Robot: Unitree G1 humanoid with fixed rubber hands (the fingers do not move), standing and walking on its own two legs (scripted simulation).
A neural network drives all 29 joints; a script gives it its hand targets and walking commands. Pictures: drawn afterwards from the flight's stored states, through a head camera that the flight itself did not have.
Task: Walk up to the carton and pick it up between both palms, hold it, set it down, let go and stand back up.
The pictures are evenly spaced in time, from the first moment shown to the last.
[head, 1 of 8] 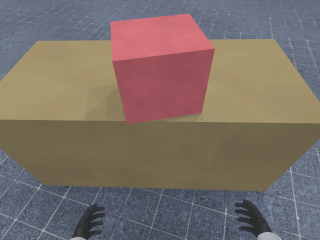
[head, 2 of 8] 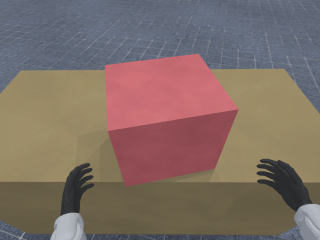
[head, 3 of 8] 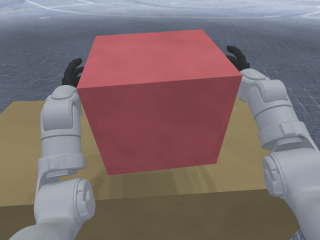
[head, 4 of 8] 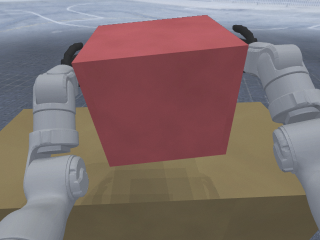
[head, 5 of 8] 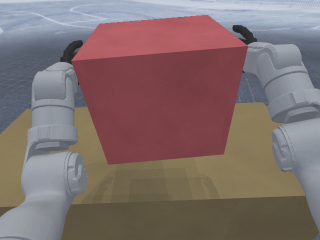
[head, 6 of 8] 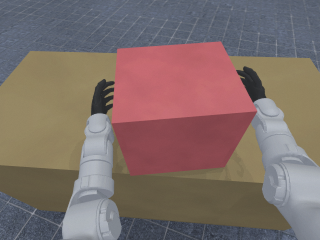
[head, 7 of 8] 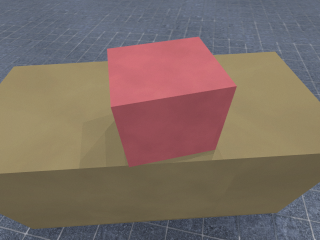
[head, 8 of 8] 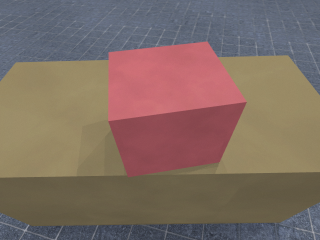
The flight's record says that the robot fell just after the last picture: no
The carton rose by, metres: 0.31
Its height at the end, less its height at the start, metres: +0.00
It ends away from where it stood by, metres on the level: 0.01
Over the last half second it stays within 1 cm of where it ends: yes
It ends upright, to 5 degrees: yes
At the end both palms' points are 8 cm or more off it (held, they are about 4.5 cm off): yes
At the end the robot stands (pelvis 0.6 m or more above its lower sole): yes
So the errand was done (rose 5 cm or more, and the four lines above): yes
